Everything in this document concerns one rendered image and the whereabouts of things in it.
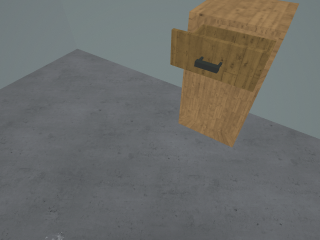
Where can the handle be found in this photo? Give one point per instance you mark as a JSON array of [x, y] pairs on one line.
[[199, 63]]

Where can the drawer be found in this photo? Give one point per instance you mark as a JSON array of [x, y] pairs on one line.
[[243, 56]]

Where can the cabinet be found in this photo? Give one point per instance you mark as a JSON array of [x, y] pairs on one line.
[[214, 108]]

